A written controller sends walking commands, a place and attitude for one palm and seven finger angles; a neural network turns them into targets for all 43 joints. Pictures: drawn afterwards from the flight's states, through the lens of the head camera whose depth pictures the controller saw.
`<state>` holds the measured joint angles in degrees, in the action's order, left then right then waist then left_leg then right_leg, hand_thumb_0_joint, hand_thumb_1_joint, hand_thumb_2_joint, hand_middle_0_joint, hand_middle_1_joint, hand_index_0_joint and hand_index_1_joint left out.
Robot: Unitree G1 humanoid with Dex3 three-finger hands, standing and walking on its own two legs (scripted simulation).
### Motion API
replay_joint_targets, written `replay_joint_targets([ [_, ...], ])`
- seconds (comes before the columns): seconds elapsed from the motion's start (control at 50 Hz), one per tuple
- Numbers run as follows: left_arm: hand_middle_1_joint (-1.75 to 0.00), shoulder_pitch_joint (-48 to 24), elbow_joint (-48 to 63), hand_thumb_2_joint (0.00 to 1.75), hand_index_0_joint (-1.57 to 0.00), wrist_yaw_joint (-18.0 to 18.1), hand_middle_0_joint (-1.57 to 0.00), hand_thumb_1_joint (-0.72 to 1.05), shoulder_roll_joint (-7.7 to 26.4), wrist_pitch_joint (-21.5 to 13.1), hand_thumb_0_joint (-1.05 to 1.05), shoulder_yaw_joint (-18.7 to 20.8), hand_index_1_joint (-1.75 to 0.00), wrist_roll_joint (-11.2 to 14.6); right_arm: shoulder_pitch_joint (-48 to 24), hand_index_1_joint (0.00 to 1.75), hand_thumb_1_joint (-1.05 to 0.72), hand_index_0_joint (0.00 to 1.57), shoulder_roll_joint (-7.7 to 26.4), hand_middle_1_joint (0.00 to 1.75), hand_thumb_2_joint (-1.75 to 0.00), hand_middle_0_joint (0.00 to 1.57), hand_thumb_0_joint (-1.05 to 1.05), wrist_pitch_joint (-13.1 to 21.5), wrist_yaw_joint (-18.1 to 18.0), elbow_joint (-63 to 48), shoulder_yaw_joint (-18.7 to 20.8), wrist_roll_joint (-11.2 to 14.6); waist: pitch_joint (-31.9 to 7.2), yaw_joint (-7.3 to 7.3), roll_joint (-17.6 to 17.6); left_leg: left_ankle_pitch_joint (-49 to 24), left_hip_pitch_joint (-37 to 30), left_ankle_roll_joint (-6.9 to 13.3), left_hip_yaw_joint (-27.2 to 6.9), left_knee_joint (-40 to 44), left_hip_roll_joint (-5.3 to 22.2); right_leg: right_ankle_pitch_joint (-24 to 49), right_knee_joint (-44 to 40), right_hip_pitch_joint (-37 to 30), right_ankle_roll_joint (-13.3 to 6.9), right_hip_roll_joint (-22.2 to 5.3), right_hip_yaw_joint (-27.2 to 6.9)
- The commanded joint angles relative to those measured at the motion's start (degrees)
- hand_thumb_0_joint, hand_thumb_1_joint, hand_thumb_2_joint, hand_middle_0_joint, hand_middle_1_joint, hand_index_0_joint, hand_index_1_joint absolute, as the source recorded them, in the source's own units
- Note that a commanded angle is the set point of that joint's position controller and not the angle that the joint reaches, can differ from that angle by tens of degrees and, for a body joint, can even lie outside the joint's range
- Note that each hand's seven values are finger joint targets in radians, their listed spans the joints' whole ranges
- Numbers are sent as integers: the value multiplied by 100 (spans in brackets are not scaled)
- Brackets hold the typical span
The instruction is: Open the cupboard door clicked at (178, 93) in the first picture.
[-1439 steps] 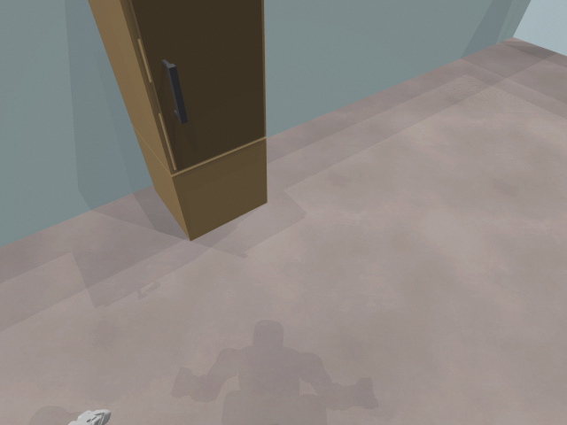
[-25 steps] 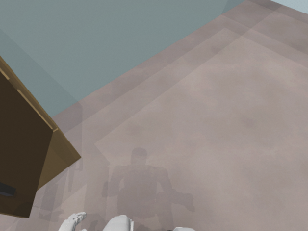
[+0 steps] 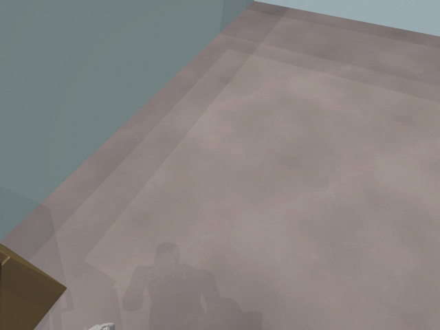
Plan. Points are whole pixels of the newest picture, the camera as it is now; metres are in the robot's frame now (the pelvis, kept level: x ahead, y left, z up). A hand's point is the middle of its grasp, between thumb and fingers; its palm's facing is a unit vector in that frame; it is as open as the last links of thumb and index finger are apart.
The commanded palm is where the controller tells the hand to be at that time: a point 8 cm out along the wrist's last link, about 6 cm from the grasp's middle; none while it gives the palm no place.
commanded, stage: walk to a spot facing it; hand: left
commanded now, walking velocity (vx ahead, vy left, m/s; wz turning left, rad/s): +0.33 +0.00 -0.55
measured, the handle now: out of the picture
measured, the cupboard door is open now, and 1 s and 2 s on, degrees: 50 50 50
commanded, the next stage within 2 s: turn to face it in 1.22 s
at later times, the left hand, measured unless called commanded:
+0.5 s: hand (148, 287) +0.23 +0.18 -0.18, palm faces -0.18 -0.97 -0.16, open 7.4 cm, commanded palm none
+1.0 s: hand (235, 176) +0.52 -0.02 -0.15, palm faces -0.35 -0.91 -0.20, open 7.2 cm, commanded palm none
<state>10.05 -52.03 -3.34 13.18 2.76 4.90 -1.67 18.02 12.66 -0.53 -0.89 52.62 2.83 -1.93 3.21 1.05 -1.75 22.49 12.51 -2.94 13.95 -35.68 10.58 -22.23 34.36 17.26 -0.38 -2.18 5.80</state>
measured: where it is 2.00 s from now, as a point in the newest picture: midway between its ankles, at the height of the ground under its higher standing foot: (282, 231)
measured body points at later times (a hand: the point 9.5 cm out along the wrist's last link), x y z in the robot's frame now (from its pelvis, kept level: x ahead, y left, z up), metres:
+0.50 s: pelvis +0.17 +0.00 +0.00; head +0.21 +0.01 +0.45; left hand +0.24 +0.23 -0.16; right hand +0.20 -0.25 -0.12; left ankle +0.23 +0.09 -0.73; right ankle +0.06 -0.10 -0.63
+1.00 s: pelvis +0.36 -0.14 +0.01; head +0.39 -0.17 +0.46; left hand +0.54 +0.03 -0.13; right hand +0.23 -0.33 -0.15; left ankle +0.39 +0.01 -0.64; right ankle +0.33 -0.20 -0.73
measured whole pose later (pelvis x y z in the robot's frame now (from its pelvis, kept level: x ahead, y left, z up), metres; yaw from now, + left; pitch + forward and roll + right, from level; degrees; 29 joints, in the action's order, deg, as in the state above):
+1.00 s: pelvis +0.36 -0.14 +0.01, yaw -23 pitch +0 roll +1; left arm 8.2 -56.8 0.6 9.0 -4.0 4.2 0.2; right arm 18.7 8.9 0.2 -0.4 62.1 3.1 -1.3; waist 4.7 3.1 -0.5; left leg 19.4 27.3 -2.2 4.1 -63.4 7.7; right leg -15.4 27.0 12.6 -5.0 1.0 8.0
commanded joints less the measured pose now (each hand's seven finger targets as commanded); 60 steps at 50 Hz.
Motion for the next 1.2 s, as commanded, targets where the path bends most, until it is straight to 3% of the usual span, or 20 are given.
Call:
replay_joint_targets([
  [0.0,-30,1730,-85,90,-20,310,-20,90,1457,-335,0,349,-30,78,-1313,30,-90,20,756,30,-90,20,0,108,63,-1002,116,74,-293,-1097,1836,1513,3570,33,-991,-3005,-429,-867,-2288,-2424,-1539,-2209,-3950],
  [0.1,-30,517,84,90,-20,325,-20,90,814,-501,0,142,-30,13,-859,30,-90,20,480,30,-90,20,0,107,168,-506,187,32,77,-209,1009,-219,2315,-63,-1153,-2260,-347,273,-2190,-896,-1086,-1148,-1984],
  [0.26,-30,725,-188,90,-20,264,-20,90,873,-576,0,164,-30,28,-1165,30,-90,20,351,30,-90,20,0,290,169,-636,148,77,193,-217,879,-630,1558,13,-1001,-485,-698,1221,-1913,-976,-1085,-1038,-1932],
  [0.3,-30,568,-215,90,-20,282,-20,90,816,-562,0,168,-30,43,-711,30,-90,20,424,30,-90,20,0,358,119,-475,168,76,17,41,595,-863,475,63,-971,261,-804,1326,-1431,-590,-936,-869,-1860],
  [0.32,-30,365,-144,90,-20,272,-20,90,749,-560,0,159,-30,68,18,30,-90,20,599,30,-90,20,0,410,57,-233,201,61,-193,404,276,-988,-661,133,-1000,699,-839,1534,-698,-21,-769,-557,-1541],
  [0.34,-30,450,-74,90,-20,233,-20,90,425,-547,0,117,-30,99,913,30,-90,20,1109,30,-90,20,0,462,-23,34,316,-24,-775,717,-853,-151,-1908,459,-2260,1152,142,940,851,818,-482,51,-1116],
  [0.36,-30,627,62,90,-20,173,-20,90,152,-556,0,25,-30,133,1573,30,-90,20,1601,30,-90,20,0,463,-71,133,384,-101,-1189,787,-2094,442,-2572,1055,-4363,2011,1697,-1166,2921,1962,-205,715,-428],
  [0.38,-30,313,152,90,-20,171,-20,90,309,-593,0,40,-30,60,1347,30,-90,20,1442,30,-90,20,0,390,-68,87,310,-66,-849,697,-1231,1108,-1804,1352,-4692,2303,1949,-1051,3786,2244,-313,347,-893],
  [0.42,-30,-29,70,90,-20,111,-20,90,269,-576,0,54,-30,0,498,30,-90,20,833,30,-90,20,0,416,-56,-133,166,-53,38,335,-846,922,-490,1106,-3690,2523,1502,37,4360,2416,-238,-186,-869],
  [0.46,-30,194,-32,90,-20,41,-20,90,87,-460,0,30,-30,-34,224,30,-90,20,520,30,-90,20,0,508,-81,-94,57,-30,80,11,-602,-149,-197,864,-2518,2570,1106,566,4020,2145,-118,-361,-766],
  [0.54,-30,33,-1,90,-20,24,-20,90,-176,-352,0,-47,-30,-36,525,30,-90,20,410,30,-90,20,0,575,-77,188,72,14,-184,-27,-413,-1857,-668,903,-1169,2425,813,1012,2876,2057,6,-443,-498],
  [0.68,-30,-996,233,90,-20,17,-20,90,-148,-362,0,-134,-30,-10,1001,30,-90,20,506,30,-90,20,0,463,-9,520,36,-41,184,217,-508,-2368,-699,872,-527,2315,836,1164,726,1314,-103,-244,56],
  [0.72,-30,-914,189,90,-20,34,-20,90,-32,-389,0,-114,-30,-3,967,30,-90,20,582,30,-90,20,0,427,1,587,46,-43,81,98,-559,-2690,-685,800,-462,2039,904,1037,396,724,-212,-135,132],
  [0.76,-30,-10,-115,90,-20,70,-20,90,168,-457,0,-64,-30,-7,865,30,-90,20,663,30,-90,20,0,394,9,629,30,-2,-346,-378,-312,-3680,-575,601,-190,847,625,1050,-190,-685,-364,214,418],
  [0.78,-30,995,-434,90,-20,127,-20,90,527,-531,0,41,-30,-18,706,30,-90,20,605,30,-90,20,0,409,49,594,22,74,-872,-850,119,-3427,354,402,18,-464,355,977,-389,-2372,-602,-131,-131],
  [0.8,-30,1972,-686,90,-20,249,-20,90,1262,-578,0,253,-30,-25,749,30,-90,20,211,30,-90,20,0,436,81,396,-36,179,-1627,-1169,1792,-148,2023,122,244,-2500,-507,1012,-953,-3917,-1210,-1848,-2630],
  [0.82,-30,1909,-750,90,-20,299,-20,90,1427,-566,0,243,-30,129,361,30,-90,20,279,30,-90,20,0,404,55,278,18,180,-1496,-1050,1797,1344,2734,142,-608,-3694,-648,1568,-1628,-3667,-1513,-2397,-3501],
  [0.88,-30,731,-477,90,-20,373,-20,90,553,-599,0,-3,-30,138,-42,30,-90,20,128,30,-90,20,0,333,34,445,64,96,-351,-371,626,-109,2438,141,-1292,-3514,-49,2358,-1839,-1595,-1150,-1730,-1864],
  [0.94,-30,490,-518,90,-20,365,-20,90,213,-722,0,-87,-30,84,456,30,-90,20,-179,30,-90,20,0,180,82,727,37,42,-229,33,732,-506,1861,65,-1077,-2657,-133,2613,-2129,-909,-981,-1267,-970],
  [1.18,-30,1314,-1046,90,-20,420,-20,90,295,-854,0,-180,-30,73,-1463,30,-90,20,-60,30,-90,20,0,258,266,64,29,89,461,-187,689,-1234,2240,334,-778,-551,-549,4236,-2054,-1961,-846,-1329,-491],
])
